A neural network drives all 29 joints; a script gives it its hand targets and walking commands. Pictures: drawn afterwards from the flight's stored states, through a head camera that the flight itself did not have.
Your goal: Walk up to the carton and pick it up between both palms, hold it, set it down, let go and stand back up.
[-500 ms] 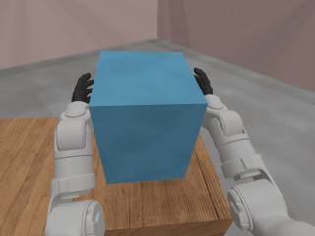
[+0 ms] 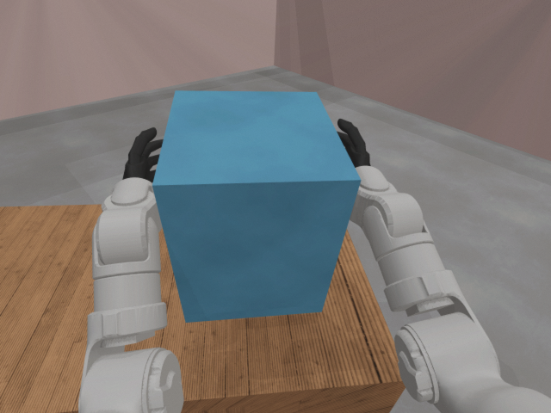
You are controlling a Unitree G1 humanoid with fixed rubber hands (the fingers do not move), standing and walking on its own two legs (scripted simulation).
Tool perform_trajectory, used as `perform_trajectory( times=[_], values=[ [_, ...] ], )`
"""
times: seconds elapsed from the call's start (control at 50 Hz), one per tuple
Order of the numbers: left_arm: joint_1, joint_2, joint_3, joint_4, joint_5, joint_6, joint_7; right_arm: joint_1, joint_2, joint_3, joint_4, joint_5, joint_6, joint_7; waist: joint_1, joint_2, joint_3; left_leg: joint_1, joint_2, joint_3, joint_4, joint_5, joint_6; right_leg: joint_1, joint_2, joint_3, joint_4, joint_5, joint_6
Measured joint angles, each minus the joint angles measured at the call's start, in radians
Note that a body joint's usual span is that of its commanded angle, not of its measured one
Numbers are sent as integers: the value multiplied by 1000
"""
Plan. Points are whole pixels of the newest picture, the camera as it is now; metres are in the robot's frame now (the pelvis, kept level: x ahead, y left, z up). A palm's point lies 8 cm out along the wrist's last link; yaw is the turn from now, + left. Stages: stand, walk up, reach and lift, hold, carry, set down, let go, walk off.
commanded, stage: hold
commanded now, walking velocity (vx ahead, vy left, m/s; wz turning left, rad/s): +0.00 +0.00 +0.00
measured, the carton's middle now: (251, 206) +0.35 +0.01 +0.19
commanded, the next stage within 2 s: set down in 0.78 s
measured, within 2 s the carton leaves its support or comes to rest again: neither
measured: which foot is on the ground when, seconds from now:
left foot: down 0.00-1.00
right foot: down 0.00-1.00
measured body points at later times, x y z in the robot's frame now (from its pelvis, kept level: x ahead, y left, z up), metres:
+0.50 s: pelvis +0.00 +0.00 +0.00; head -0.06 +0.02 +0.44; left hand +0.37 +0.16 +0.22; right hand +0.38 -0.14 +0.24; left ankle +0.03 +0.13 -0.75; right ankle -0.01 -0.12 -0.75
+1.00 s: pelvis +0.00 +0.00 +0.00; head -0.07 +0.02 +0.44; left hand +0.37 +0.17 +0.23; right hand +0.38 -0.13 +0.24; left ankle +0.03 +0.13 -0.75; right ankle -0.01 -0.12 -0.75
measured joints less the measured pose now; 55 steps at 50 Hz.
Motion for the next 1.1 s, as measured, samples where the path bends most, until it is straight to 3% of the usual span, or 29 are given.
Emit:
perform_trajectory(
  times=[0.2,0.52,0.84,0.92,1.1],
  values=[
    [-26,1,14,50,4,-18,-1,-32,0,-12,46,-12,-3,9,13,2,-3,0,1,7,-4,3,2,-8,0,7,8,-1,0],
    [9,9,-9,4,-11,-12,7,-5,-9,21,7,4,-6,-2,1,-1,-12,-11,3,2,4,-3,-1,-12,3,2,3,-1,-1],
    [-5,-3,14,9,4,-12,-5,-7,-7,21,16,-4,-12,3,11,-3,1,10,-1,9,-5,0,4,6,-1,10,-3,1,3],
    [8,-12,17,1,9,-49,-9,5,-13,35,1,-14,-40,5,16,1,19,29,1,8,-2,-4,5,35,1,9,-22,10,3],
    [-57,-29,74,149,84,-190,-28,-24,68,-106,184,-161,-221,98,47,-20,32,57,-5,9,-26,7,5,47,-5,9,-12,2,0]
  ],
)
